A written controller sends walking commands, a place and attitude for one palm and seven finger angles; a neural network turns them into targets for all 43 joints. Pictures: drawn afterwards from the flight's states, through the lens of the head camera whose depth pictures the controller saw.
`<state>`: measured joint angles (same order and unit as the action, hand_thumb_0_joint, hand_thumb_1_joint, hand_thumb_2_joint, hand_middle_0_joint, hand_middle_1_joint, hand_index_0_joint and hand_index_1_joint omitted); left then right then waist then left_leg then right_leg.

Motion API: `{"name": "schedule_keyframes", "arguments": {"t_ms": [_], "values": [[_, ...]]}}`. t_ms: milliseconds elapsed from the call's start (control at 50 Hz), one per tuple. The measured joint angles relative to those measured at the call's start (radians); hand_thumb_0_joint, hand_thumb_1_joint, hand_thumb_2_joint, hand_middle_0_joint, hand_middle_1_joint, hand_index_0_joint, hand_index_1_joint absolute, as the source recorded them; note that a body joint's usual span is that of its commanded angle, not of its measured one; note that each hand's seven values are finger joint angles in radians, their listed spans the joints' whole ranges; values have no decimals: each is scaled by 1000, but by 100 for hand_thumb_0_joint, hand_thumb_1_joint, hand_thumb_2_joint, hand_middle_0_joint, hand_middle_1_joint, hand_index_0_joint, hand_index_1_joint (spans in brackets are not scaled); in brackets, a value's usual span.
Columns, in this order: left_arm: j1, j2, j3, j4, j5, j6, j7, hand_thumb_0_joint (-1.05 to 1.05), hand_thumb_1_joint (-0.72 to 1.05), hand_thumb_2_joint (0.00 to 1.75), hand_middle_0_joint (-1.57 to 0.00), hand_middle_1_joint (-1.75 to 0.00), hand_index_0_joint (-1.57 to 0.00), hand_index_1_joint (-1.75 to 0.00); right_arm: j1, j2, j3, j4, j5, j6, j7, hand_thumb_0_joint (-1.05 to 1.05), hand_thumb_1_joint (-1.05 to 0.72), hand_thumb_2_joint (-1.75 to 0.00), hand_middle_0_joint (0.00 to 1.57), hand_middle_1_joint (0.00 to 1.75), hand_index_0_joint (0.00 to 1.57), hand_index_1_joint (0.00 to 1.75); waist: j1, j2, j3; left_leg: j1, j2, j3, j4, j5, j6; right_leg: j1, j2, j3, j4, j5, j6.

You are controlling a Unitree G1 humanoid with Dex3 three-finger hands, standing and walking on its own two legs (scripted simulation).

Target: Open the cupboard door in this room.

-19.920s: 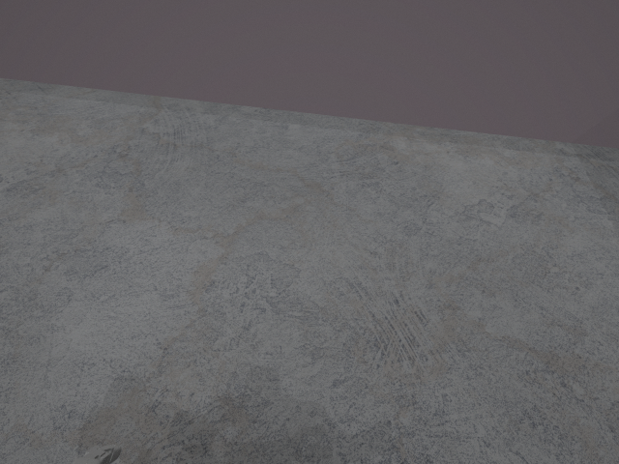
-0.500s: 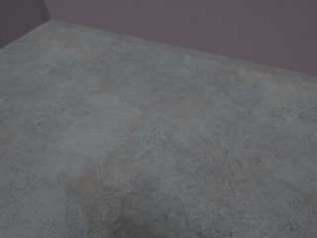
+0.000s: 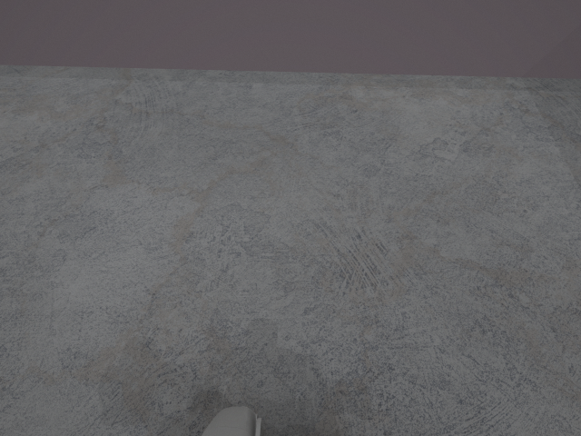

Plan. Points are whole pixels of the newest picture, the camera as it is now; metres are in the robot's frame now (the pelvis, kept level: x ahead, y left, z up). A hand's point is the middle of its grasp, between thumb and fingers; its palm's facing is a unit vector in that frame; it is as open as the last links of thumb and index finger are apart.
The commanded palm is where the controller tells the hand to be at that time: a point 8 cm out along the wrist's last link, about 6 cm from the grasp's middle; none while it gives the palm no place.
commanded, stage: turn or walk to find it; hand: left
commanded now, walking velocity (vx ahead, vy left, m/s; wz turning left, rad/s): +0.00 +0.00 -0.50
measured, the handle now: out of the picture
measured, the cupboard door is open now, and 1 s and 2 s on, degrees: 0 0 0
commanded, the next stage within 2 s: none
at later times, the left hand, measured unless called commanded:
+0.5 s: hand out of the picture +0.11 +0.24 -0.16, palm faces -0.22 -0.95 -0.21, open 7.4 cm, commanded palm none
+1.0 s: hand out of the picture +0.13 +0.12 -0.15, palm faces -0.48 -0.84 -0.24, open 7.4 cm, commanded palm none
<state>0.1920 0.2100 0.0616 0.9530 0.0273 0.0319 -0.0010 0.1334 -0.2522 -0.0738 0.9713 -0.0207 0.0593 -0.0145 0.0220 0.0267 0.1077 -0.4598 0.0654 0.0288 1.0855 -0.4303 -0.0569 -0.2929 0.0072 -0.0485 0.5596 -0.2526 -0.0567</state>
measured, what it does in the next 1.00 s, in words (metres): steps on the spot, turning right: left foot, then right foot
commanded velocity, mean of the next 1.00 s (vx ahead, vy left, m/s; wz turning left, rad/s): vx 0.00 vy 0.00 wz -0.50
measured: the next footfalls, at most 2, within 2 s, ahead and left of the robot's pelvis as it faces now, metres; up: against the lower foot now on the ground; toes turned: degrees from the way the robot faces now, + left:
left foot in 0.26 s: +0.04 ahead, +0.15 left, +0.00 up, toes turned -6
right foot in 0.72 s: -0.04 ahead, -0.10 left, +0.00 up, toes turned -29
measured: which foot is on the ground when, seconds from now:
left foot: up 0.00-0.24, down 0.26-0.72, up 0.74-1.00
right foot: down 0.00-0.28, up 0.30-0.70, down 0.72-1.00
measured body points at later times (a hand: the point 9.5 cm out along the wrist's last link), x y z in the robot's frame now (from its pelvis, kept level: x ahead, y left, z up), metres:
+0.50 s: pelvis -0.01 +0.05 +0.01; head +0.03 +0.06 +0.46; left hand +0.13 +0.29 -0.14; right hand -0.03 -0.20 -0.13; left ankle +0.00 +0.15 -0.73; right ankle -0.07 -0.09 -0.65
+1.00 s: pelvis -0.04 -0.01 +0.01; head +0.00 -0.05 +0.45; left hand +0.16 +0.16 -0.13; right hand -0.10 -0.27 -0.15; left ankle +0.04 +0.14 -0.66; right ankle -0.08 -0.08 -0.73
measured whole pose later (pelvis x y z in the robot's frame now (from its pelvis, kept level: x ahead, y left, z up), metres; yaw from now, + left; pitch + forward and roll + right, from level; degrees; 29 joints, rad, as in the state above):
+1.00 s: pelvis -0.04 -0.01 +0.01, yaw -30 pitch +0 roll +1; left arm 0.17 0.19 0.04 0.94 0.02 0.02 -0.01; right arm 0.16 -0.25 -0.07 0.95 -0.02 0.05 -0.02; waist -0.01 0.02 0.10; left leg -0.50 0.08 0.00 1.07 -0.38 -0.09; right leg -0.24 0.04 0.01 0.50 -0.26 -0.06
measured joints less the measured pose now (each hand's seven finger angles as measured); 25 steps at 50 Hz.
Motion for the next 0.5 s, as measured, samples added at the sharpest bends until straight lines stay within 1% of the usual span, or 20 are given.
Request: {"name": "schedule_keyframes", "arguments": {"t_ms": [80, 180, 220, 260, 280, 300, 320, 340, 360, 400, 440, 500], "values": [[-1, 5, -6, -6, 2, 2, -5, 1, 91, 90, -20, -30, -20, -30, 5, -1, 7, -14, 1, -3, 3, 0, -91, -90, 20, 30, 20, 30, -1, -21, -13, 15, -10, -9, -90, 21, -5, 0, 16, 38, -46, 39, 0], [-7, 17, -5, -13, 4, 6, -11, 1, 91, 90, -20, -30, -20, -30, 6, 6, 16, -27, 6, -11, 0, 0, -91, -90, 20, 30, 20, 30, 2, -39, -24, 79, -24, -18, -242, 4, 1, -20, 40, 81, -60, 65, 11], [-11, 26, -2, -14, 4, 11, -10, 1, 91, 90, -20, -30, -20, -30, 9, 13, 22, -33, 10, -19, -3, 0, -91, -90, 20, 30, 20, 30, 4, -49, -28, 121, -32, -15, -337, 8, 8, -35, 48, 98, -52, 70, 20], [-13, 35, 1, -15, -1, 18, -10, 1, 91, 90, -20, -30, -20, -30, 18, 19, 29, -41, 13, -34, -5, 0, -91, -90, 20, 30, 20, 30, 0, -56, -36, 184, -39, -7, -479, 62, 16, -58, 58, 115, -29, 67, 34], [-15, 44, 4, -15, -5, 24, -10, 1, 91, 90, -20, -30, -20, -30, 22, 28, 32, -41, 12, -43, -7, 0, -91, -90, 20, 30, 20, 30, -3, -73, -37, 199, -47, 6, -520, 113, 45, -73, 55, 129, -3, 59, 42], [-18, 52, 8, -13, -7, 30, -11, 1, 91, 90, -20, -30, -20, -30, 29, 38, 36, -44, 9, -47, -7, 0, -91, -90, 20, 30, 20, 30, -3, -89, -35, 204, -52, 23, -523, 127, 63, -96, 53, 139, 53, -14, 49], [-20, 56, 10, -10, -5, 38, -11, 1, 91, 90, -20, -30, -20, -30, 37, 44, 41, -47, 7, -48, -6, 0, -91, -90, 20, 30, 20, 30, -4, -91, -35, 208, -46, 36, -523, 127, 71, -126, 56, 134, 142, -97, 61], [-22, 58, 13, -7, -1, 45, -14, 1, 91, 90, -20, -30, -20, -30, 46, 49, 44, -49, 4, -48, -7, 0, -91, -90, 20, 30, 20, 30, -8, -87, -36, 216, -39, 45, -533, 126, 75, -156, 58, 124, 243, -145, 73], [-23, 60, 17, -6, 2, 49, -19, 1, 91, 90, -20, -30, -20, -30, 56, 53, 47, -48, 1, -47, -8, 0, -90, -90, 20, 30, 20, 30, -10, -83, -36, 227, -31, 53, -549, 129, 76, -183, 55, 113, 341, -162, 83], [-22, 64, 25, -9, 4, 48, -27, 1, 91, 90, -20, -30, -20, -30, 73, 62, 49, -42, -2, -46, -9, 0, -90, -90, 20, 30, 20, 30, -10, -77, -37, 248, -20, 72, -586, 143, 76, -221, 36, 90, 494, -151, 101], [-20, 66, 28, -12, 3, 45, -31, 1, 91, 90, -20, -30, -20, -30, 87, 70, 48, -34, -4, -49, -9, 0, -90, -90, 20, 30, 20, 30, -10, -70, -37, 262, -9, 90, -611, 155, 77, -230, 11, 72, 567, -140, 117], [-22, 64, 27, -12, 1, 46, -31, 1, 91, 90, -20, -30, -20, -30, 104, 80, 42, -24, -3, -56, -7, 0, -90, -90, 20, 30, 20, 30, -14, -59, -35, 272, 8, 119, -625, 157, 75, -208, -24, 53, 562, -147, 133]]}}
